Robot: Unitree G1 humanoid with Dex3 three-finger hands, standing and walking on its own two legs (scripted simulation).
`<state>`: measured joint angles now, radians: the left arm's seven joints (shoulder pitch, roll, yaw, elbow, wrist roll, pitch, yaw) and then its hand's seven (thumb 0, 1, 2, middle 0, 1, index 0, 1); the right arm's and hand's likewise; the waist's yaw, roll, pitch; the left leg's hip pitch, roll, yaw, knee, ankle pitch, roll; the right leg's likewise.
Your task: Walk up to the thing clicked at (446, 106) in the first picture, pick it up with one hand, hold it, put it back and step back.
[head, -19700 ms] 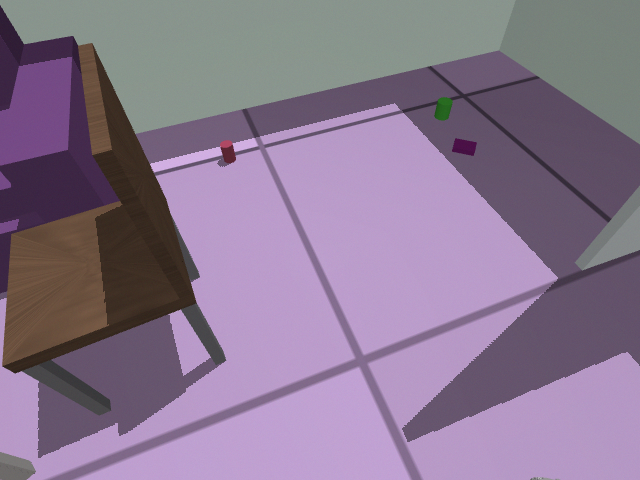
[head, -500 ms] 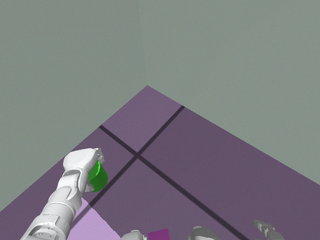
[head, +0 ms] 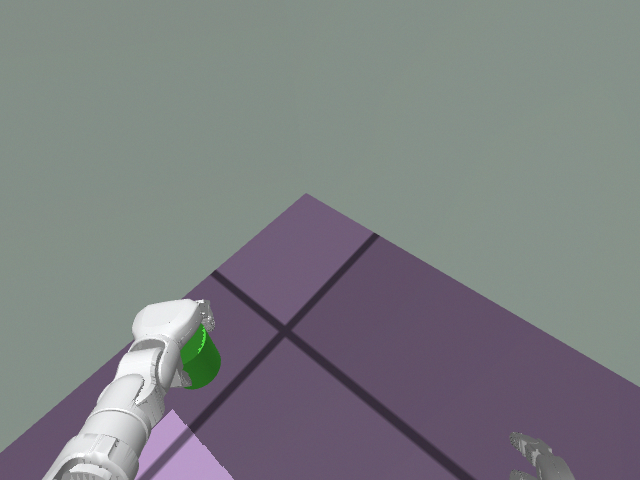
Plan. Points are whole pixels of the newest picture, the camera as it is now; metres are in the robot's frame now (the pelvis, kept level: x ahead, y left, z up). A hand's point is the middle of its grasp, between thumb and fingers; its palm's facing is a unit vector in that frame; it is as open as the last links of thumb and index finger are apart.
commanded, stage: hold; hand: left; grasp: from above
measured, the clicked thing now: (188, 343) +0.33 +0.23 -0.10
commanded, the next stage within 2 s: crouch in 1.42 s
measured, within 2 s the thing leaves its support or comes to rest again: neither
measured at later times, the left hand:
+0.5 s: hand (175, 366) +0.27 +0.22 -0.04, palm faces -0.46 -0.06 -0.88, open 10.3 cm
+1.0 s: hand (170, 364) +0.27 +0.22 -0.03, palm faces -0.46 -0.06 -0.89, open 10.3 cm
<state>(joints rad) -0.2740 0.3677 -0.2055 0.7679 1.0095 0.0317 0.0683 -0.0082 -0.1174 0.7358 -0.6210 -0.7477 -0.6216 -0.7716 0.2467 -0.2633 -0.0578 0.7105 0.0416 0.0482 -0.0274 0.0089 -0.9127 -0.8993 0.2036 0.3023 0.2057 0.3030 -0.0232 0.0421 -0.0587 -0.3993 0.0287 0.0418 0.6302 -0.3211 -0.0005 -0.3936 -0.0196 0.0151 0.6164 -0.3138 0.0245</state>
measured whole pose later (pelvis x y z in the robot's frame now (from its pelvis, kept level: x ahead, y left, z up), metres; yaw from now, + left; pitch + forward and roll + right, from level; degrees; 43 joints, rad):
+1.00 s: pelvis -0.02 +0.00 +0.01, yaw +0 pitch +0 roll +0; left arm -0.24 0.39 -0.21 0.64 0.98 0.01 -0.04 -0.01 -0.11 0.73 -0.61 -0.76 -0.61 -0.78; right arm 0.18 -0.26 -0.02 0.69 0.06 0.05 -0.05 0.01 -0.92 -0.90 0.20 0.30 0.21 0.30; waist 0.01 0.06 -0.01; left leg -0.27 0.03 0.05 0.49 -0.23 0.00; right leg -0.28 -0.02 0.02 0.50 -0.23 0.02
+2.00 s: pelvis -0.03 +0.00 -0.04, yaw +1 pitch +14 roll -1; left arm -0.40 0.36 -0.18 1.00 1.16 -0.07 0.27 -0.01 -0.10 0.72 -0.61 -0.74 -0.63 -0.75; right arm 0.20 -0.27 -0.07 0.71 0.00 0.05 -0.01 0.01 -0.91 -0.90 0.20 0.30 0.21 0.30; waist -0.05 0.00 -0.08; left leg -0.76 0.03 0.01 0.91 -0.38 -0.01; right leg -0.74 -0.02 -0.01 0.88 -0.38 0.02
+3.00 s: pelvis -0.08 -0.01 -0.34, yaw -2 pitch +38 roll -5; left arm -0.83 0.51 0.02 1.31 1.19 -0.07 0.41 0.00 -0.11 0.73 -0.61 -0.74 -0.64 -0.75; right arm 0.14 -0.25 -0.04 0.74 -0.11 -0.07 0.07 0.00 -0.91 -0.90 0.20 0.30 0.21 0.30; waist -0.17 0.02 -0.15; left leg -2.08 0.04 -0.08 2.10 -0.69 -0.01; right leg -2.03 0.00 -0.04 2.06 -0.69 0.02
